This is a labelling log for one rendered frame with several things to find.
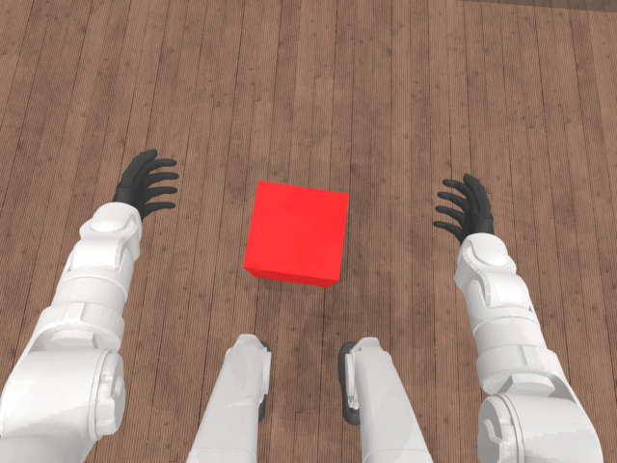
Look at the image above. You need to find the robot left forearm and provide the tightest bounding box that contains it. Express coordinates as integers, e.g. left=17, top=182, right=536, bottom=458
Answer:
left=0, top=203, right=142, bottom=436

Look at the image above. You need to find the carton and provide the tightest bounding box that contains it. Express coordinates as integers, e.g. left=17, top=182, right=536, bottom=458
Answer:
left=243, top=181, right=349, bottom=287

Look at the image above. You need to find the robot right hand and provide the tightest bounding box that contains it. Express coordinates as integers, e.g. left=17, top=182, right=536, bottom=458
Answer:
left=433, top=174, right=495, bottom=247

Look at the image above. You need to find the robot left upper arm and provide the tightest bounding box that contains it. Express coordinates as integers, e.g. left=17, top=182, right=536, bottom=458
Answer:
left=0, top=348, right=125, bottom=463

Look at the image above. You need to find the robot right forearm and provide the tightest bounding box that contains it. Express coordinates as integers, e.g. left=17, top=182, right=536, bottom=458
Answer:
left=454, top=233, right=604, bottom=463

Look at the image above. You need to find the left robot thigh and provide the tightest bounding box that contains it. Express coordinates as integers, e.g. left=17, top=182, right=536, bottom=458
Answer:
left=186, top=343, right=272, bottom=463

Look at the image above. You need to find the right robot foot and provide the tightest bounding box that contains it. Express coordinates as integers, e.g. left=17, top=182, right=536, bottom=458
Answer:
left=338, top=341, right=361, bottom=425

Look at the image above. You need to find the robot right upper arm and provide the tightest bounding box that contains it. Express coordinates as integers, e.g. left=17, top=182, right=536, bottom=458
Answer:
left=477, top=393, right=602, bottom=463

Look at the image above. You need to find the robot left hand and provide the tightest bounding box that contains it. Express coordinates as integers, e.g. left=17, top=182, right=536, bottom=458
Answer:
left=111, top=149, right=179, bottom=223

